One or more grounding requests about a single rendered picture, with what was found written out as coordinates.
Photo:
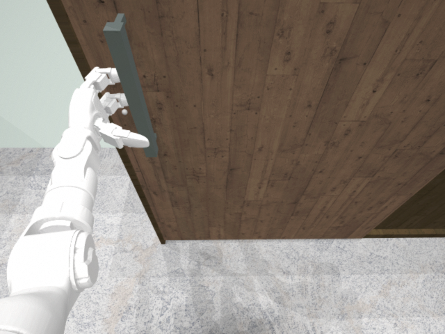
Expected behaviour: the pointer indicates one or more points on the robot left hand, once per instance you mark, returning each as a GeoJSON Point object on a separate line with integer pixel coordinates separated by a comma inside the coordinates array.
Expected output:
{"type": "Point", "coordinates": [86, 108]}

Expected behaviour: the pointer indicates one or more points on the wardrobe door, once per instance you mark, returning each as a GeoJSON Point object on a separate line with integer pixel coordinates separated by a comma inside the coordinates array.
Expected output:
{"type": "Point", "coordinates": [279, 119]}
{"type": "Point", "coordinates": [424, 210]}

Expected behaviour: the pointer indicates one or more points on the left robot upper arm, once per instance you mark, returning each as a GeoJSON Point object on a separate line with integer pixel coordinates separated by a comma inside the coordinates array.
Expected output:
{"type": "Point", "coordinates": [47, 274]}

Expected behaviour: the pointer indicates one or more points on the handle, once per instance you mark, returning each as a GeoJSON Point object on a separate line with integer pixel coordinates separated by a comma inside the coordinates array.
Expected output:
{"type": "Point", "coordinates": [118, 44]}

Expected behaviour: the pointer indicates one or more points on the left robot forearm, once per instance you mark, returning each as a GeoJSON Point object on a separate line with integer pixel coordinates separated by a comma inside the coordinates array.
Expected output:
{"type": "Point", "coordinates": [71, 192]}

